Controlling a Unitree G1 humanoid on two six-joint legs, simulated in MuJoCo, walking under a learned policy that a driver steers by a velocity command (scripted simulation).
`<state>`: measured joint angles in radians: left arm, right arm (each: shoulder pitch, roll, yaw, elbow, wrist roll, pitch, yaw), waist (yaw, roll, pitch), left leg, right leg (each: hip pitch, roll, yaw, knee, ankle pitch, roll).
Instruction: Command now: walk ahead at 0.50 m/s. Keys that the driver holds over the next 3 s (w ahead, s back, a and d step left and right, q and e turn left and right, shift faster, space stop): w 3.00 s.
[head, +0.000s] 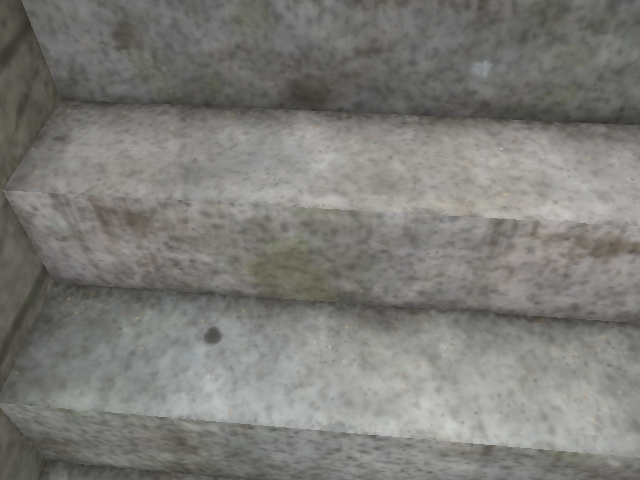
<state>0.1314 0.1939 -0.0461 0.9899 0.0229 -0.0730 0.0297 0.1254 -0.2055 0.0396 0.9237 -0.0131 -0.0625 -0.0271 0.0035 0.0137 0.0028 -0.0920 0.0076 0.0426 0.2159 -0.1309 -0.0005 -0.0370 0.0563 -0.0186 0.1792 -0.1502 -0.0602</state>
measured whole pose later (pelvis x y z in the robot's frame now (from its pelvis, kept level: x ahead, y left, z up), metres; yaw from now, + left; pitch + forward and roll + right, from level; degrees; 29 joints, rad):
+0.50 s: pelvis +0.00 -0.01 +0.00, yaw +0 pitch +0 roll +0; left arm 0.13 0.21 -0.06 0.98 0.02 -0.07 0.03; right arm 0.12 -0.22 0.05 0.93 -0.01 -0.06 -0.02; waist 0.00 0.01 0.00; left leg -0.09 0.02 0.04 0.22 -0.13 -0.01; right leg -0.03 0.06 -0.01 0.18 -0.15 -0.07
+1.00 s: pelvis +0.00 -0.01 +0.00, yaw -1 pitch +0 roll +0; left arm 0.12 0.22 -0.07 0.97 0.02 -0.07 0.02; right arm 0.11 -0.23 0.05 0.92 -0.01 -0.06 -0.02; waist 0.00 0.02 0.00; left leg -0.09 0.02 0.04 0.22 -0.14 -0.02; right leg -0.04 0.07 0.00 0.17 -0.15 -0.07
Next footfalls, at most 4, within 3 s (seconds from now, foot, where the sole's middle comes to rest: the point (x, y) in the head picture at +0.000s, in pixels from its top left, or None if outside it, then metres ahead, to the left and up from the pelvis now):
none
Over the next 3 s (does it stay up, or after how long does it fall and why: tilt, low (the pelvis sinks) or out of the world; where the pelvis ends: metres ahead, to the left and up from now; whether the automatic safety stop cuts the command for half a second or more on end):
stays up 0.00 -0.01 0.00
